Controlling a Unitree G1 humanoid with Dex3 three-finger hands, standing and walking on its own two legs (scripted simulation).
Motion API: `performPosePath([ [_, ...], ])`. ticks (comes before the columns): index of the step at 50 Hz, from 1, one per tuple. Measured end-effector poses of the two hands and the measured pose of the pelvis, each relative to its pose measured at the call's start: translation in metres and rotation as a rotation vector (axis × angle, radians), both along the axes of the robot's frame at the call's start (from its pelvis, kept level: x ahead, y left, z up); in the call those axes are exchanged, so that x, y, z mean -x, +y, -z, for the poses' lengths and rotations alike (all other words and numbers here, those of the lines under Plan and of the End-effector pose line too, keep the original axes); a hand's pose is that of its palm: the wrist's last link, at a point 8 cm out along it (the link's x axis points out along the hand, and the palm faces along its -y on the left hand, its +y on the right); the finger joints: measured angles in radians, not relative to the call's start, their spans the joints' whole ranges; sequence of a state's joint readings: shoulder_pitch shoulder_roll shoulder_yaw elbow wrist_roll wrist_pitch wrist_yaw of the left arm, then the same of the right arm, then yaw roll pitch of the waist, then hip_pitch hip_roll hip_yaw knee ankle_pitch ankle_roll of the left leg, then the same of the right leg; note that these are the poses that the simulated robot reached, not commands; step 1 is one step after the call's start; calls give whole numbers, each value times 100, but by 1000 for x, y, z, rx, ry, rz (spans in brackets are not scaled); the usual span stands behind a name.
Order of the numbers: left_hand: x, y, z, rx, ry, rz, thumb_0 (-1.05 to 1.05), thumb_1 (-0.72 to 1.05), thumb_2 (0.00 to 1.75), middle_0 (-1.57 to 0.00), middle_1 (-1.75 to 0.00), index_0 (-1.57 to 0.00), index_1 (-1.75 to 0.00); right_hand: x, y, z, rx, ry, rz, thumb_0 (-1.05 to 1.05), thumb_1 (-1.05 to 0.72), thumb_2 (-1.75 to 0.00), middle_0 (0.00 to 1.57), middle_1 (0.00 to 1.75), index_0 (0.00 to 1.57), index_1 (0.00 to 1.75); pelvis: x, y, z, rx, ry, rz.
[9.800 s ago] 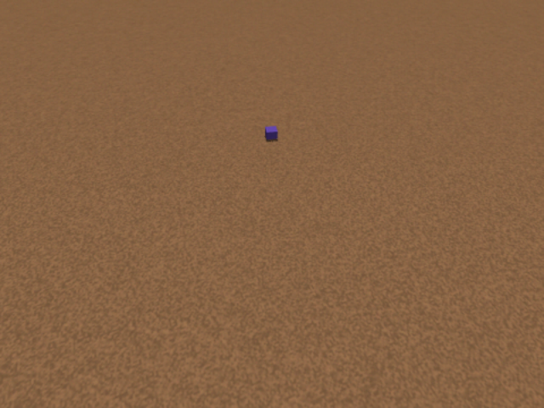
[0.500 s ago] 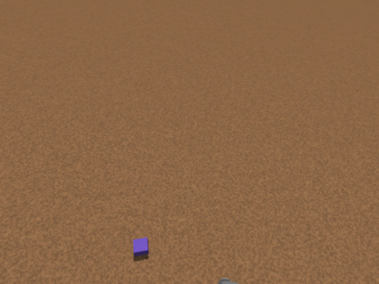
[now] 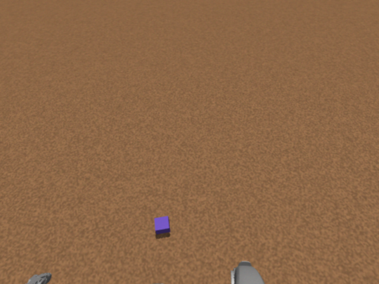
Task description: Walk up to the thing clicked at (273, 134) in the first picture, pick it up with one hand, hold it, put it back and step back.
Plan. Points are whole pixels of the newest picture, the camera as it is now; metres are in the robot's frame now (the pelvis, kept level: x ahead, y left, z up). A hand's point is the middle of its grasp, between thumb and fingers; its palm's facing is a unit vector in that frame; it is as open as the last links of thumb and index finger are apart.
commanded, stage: walk up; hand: left
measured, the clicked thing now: (162, 225) +0.50 +0.19 -0.70
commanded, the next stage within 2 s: none
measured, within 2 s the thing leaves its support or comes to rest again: neither
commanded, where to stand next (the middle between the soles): +0.11 -0.02 m, yaw -3 degrees
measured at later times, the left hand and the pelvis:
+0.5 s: hand (100, 276) +0.17 +0.22 -0.11, palm faces -0.15 -0.90 -0.40, open 7.4 cm; pelvis +0.04 -0.05 +0.02, yaw -5 degrees
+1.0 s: hand out of the picture +0.15 +0.29 -0.13, palm faces -0.03 -0.88 -0.47, open 7.4 cm; pelvis +0.03 +0.00 +0.01, yaw -3 degrees
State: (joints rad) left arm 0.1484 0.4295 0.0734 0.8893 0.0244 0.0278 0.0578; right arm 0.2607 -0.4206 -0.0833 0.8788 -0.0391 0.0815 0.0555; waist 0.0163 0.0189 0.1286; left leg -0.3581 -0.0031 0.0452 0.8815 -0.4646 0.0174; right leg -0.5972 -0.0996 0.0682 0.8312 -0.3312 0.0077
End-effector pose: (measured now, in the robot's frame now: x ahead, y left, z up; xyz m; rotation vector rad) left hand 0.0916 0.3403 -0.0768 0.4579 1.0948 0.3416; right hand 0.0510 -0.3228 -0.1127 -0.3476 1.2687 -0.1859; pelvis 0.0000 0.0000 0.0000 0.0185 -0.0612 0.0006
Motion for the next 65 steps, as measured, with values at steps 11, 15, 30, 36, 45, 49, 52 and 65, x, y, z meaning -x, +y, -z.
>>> performPosePath([
  [11, 28, 2, 4, 112, 165, 50, 1, 90, 90, -20, -30, -20, -30, 48, 10, -52, 76, -7, 86, 1, -90, -90, 21, 30, 21, 30, -2, 10, -32, 23, 48, 39],
  [15, 17, -14, 5, 149, 202, 101, 1, 90, 90, -20, -30, -21, -30, 52, -6, -68, 109, -51, 116, 1, -90, -90, 21, 30, 21, 30, -14, 1, -37, 23, 40, 72],
  [30, -89, -102, -16, 94, -13, 223, 1, 90, 90, -20, -30, -21, -30, 17, -62, -18, 25, 4, 169, 1, -90, -90, 20, 30, 20, 30, -46, -56, -23, 23, 7, 99],
  [36, -88, -93, -31, 36, -26, 190, 1, 90, 90, -21, -30, -21, -30, -15, -45, 0, -43, -22, 115, 1, -90, -90, 20, 30, 20, 30, -44, -51, -23, 13, 20, 86],
  [45, -67, -32, -17, -1, -18, 102, 1, 90, 90, -21, -30, -21, -30, -18, -23, 3, -3, 17, 61, 1, -90, -90, 20, 30, 20, 30, -35, -20, -8, 11, 34, 42],
  [49, -53, -14, 5, 35, 24, 61, 1, 90, 90, -20, -30, -21, -30, -12, -9, -10, 38, 8, 53, 1, -90, -90, 20, 30, 20, 30, -31, -5, -6, -19, 17, 54],
  [52, -41, -15, 11, 74, 75, 38, 1, 90, 90, -20, -30, -21, -30, -11, -3, -24, 56, 0, 59, 1, -90, -90, 20, 30, 20, 30, -29, 0, -14, 27, 29, 34],
  [65, -4, -54, 24, 176, 130, 81, 1, 90, 90, -20, -30, -21, -30, -23, -19, -38, 99, -129, 31, 1, -90, -90, 21, 30, 20, 30, -10, -12, -18, 52, 24, 69],
])
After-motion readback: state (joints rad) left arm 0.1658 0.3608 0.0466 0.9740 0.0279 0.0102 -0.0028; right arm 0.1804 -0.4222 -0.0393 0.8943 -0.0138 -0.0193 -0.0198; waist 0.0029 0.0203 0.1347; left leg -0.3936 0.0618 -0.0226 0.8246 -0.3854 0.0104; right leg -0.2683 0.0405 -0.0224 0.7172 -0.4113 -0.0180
